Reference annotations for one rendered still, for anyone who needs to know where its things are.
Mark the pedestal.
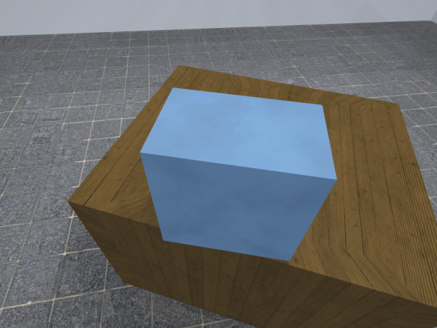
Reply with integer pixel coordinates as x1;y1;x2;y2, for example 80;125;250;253
68;65;437;328

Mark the carton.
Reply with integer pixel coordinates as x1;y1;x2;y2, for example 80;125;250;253
140;87;337;261

